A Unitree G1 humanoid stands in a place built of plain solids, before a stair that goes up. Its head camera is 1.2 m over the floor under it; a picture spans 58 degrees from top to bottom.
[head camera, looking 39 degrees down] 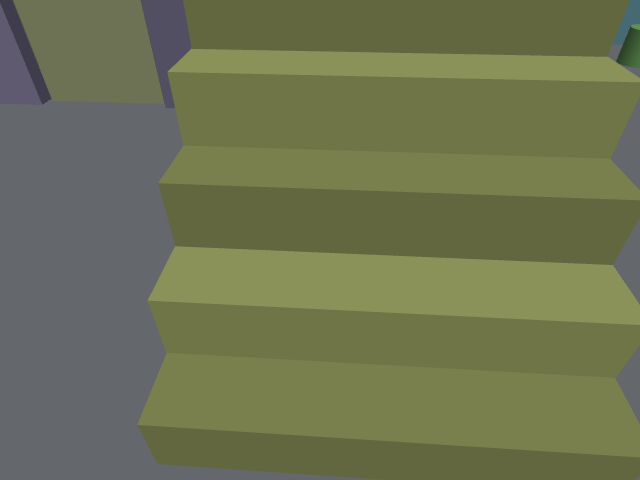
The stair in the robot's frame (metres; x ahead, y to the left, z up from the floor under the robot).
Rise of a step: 0.21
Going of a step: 0.21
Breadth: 1.20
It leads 4 degrees to the right of straight ahead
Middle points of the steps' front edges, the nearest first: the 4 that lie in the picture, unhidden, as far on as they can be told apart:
0.49 -0.16 0.21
0.69 -0.17 0.42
0.90 -0.19 0.62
1.11 -0.20 0.83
